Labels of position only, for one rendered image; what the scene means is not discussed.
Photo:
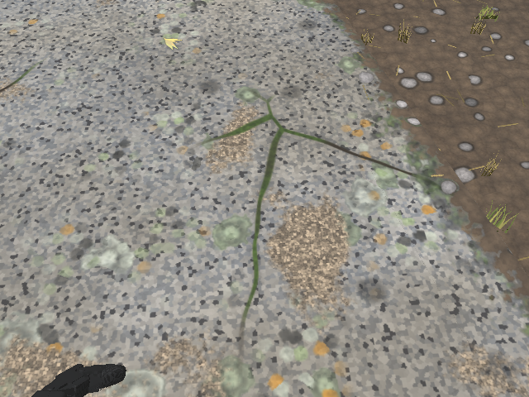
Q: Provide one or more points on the left robot hand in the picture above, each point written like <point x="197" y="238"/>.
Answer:
<point x="78" y="381"/>

